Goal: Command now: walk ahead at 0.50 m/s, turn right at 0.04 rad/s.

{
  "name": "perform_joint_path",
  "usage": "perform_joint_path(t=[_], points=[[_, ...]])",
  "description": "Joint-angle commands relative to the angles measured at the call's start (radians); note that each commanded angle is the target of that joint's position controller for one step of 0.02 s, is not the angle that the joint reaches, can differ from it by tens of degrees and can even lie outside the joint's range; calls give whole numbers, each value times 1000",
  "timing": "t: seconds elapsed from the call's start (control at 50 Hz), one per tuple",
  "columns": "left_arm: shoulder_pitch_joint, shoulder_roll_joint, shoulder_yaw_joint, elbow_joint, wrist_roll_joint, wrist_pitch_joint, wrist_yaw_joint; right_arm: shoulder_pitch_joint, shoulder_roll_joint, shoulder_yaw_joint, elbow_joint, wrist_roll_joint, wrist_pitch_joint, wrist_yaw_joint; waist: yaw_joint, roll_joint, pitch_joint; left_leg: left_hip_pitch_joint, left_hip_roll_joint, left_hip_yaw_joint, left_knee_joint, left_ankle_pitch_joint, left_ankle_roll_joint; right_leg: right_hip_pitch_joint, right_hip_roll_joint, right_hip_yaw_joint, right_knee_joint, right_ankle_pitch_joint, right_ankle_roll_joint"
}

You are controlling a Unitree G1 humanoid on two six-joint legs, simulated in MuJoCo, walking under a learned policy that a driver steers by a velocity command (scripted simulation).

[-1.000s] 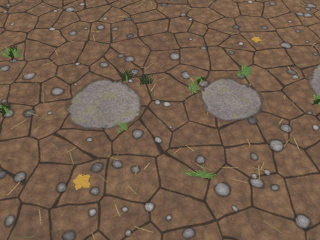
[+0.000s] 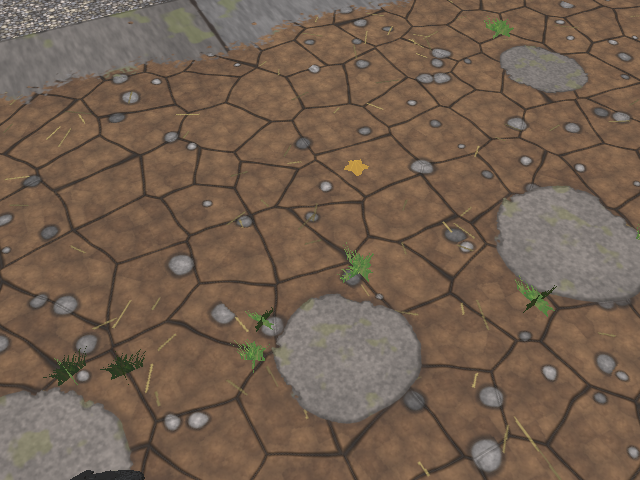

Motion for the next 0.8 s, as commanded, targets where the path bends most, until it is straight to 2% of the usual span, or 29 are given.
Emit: perform_joint_path(t=[0.02, 0.06, 0.1, 0.12, 0.14, 0.16, 0.18, 0.2, 0.22, 0.24, 0.26, 0.28, 0.32, 0.4, 0.46, 0.48, 0.52, 0.56, 0.58, 0.6, 0.62, 0.64, 0.66, 0.68, 0.7, 0.72, 0.74, 0.76, 0.8], points=[[-129, 54, 10, -101, -9, -23, -15, 26, -177, -41, -32, 7, 0, -7, -3, 111, 31, -10, 272, -138, -56, 273, 147, 39, 34, -30, -81, 37, -12], [-143, 69, 15, -113, -9, -28, -25, 32, -189, -46, -20, 9, 12, -11, 11, 120, 35, 51, 302, -150, -18, 321, 133, 44, 42, -29, -119, -31, -38], [-70, 101, 29, -97, -5, -31, -27, 11, -207, -51, -18, 10, 22, -17, 67, 133, -9, 79, 301, -134, 78, 515, 109, 169, 74, -55, -156, -86, -71], [51, 135, 49, -60, 0, -31, -21, -1, -200, -47, -20, 10, 27, -19, 133, 120, -85, 52, 260, -95, 219, 647, 87, 346, 99, -81, -185, -70, -99], [220, 189, 70, -20, 8, -29, -11, -8, -165, -31, -37, -3, 25, -22, 204, 87, -214, -88, 214, -57, 444, 558, 53, 623, 17, -4, -142, -37, -148], [332, 291, 93, -4, 24, -21, -5, 87, -67, 2, -68, -15, 7, -17, 194, -129, -367, -496, 66, 8, 840, 154, -23, 1027, -241, 412, -151, -140, -297], [362, 231, 78, 6, 9, -15, -5, 88, -79, 4, -52, -4, -13, -12, 208, -213, -429, -658, 18, -121, 1003, -351, -26, 1066, -316, 669, -288, -264, -341], [307, 176, 58, 6, 5, -15, -3, 4, -163, -22, -72, 25, -22, -5, 212, -125, -270, -743, 75, -151, 1071, -307, -15, 945, -283, 542, -313, -330, -291], [238, 151, 48, -1, 6, -14, -1, -62, -165, -22, -89, 30, -22, -4, 185, -72, -165, -738, 123, -120, 1038, -215, -11, 797, -245, 404, -339, -292, -258], [179, 122, 39, 2, 11, -18, -5, -93, -154, -24, -94, 17, -17, -6, 154, -30, -91, -706, 154, -109, 979, -146, -16, 666, -205, 314, -383, -239, -240], [138, 96, 32, 2, 18, -27, -7, -78, -145, -31, -87, 10, -3, -9, 118, -52, -58, -648, 182, -119, 934, -93, -21, 576, -174, 240, -421, -187, -223], [113, 91, 33, 8, 21, -36, -9, -48, -124, -29, -75, 11, 13, -10, 94, -71, -47, -594, 190, -121, 920, -60, -29, 513, -157, 189, -456, -157, -219], [103, 100, 39, 28, 23, -52, -8, -34, -93, -26, -69, 12, 35, -13, 73, -56, -25, -583, 190, -127, 900, -6, -47, 458, -152, 100, -500, -72, -225], [123, 120, 45, 71, 30, -56, 7, -124, -80, -28, -102, 1, 35, -12, 85, -10, 17, -645, 175, -144, 714, 188, -63, 479, -130, -45, -512, 113, -210], [140, 137, 43, 96, 20, -42, 21, -233, -31, -7, -140, -19, 20, 6, 117, -1, 30, -527, 138, -45, 471, 328, -58, 451, -86, -150, -478, 314, -183], [166, 145, 44, 111, 16, -37, 24, -263, -23, -3, -152, -20, 17, 13, 131, 3, 22, -506, 127, -29, 427, 351, -55, 477, -96, -150, -465, 341, -182], [196, 163, 47, 139, 5, -22, 26, -284, -33, -4, -168, -18, 16, 24, 137, -10, 6, -500, 114, -28, 364, 330, -40, 563, -122, -137, -415, 379, -178], [191, 181, 53, 156, -7, -5, 28, -279, -64, -12, -179, -22, 15, 31, 119, -33, -12, -488, 97, -28, 321, 241, -10, 636, -149, -115, -339, 430, -163], [178, 189, 56, 161, -11, 2, 31, -243, -86, -21, -172, -27, 14, 31, 92, -39, -35, -440, 80, -19, 292, 214, 7, 657, -148, -107, -278, 474, -148], [158, 187, 55, 163, -16, 9, 34, -164, -108, -33, -147, -32, 10, 28, 44, -29, -77, -331, 52, 3, 225, 269, 28, 658, -118, -122, -172, 509, -121], [200, 166, 48, 168, -2, 10, 35, -99, -170, -54, -129, -34, 8, 17, 28, 34, -143, -168, 78, -26, 198, 575, 54, 608, -54, -158, -17, 418, -73], [279, 105, 24, 153, 31, -4, 28, -30, -244, -64, -128, -61, 18, 1, 47, 182, -289, 189, 290, -254, 328, 1060, 173, 330, 31, -170, 267, 11, -11], [374, 37, -7, 188, 28, -4, 11, -28, -177, -37, -121, -56, 25, -3, 71, 282, -455, 337, 476, -482, 313, 1190, 338, 187, 114, -47, 505, -718, 34], [323, 118, 16, 205, -2, 7, 3, -38, -124, -22, -124, -34, 36, 4, 39, 173, -464, 260, 423, -442, 274, 1003, 318, 190, 73, 59, 550, -743, 34], [237, 129, 20, 178, -21, 20, 6, -121, -114, -19, -129, -22, 40, 8, 53, 141, -321, 145, 379, -361, 226, 813, 274, 115, 45, 32, 535, -705, 36], [187, 118, 21, 175, -13, 37, 21, -186, -96, -14, -131, -21, 42, 8, 69, 93, -217, 14, 343, -323, 174, 635, 237, 96, 23, 16, 480, -656, 40], [176, 117, 26, 177, -1, 58, 35, -242, -89, -11, -135, -24, 45, 6, 97, 96, -156, -122, 315, -284, 120, 487, 208, 149, 4, 14, 411, -600, 47], [198, 103, 24, 185, 2, 76, 44, -281, -104, -18, -135, -36, 50, 4, 127, 139, -132, -234, 286, -250, 76, 376, 190, 231, 7, -1, 344, -541, 55], [232, 77, 20, 206, 9, 90, 59, -309, -101, -21, -131, -48, 54, -3, 140, 173, -136, -314, 262, -211, 40, 272, 189, 327, 24, -25, 242, -480, 63]])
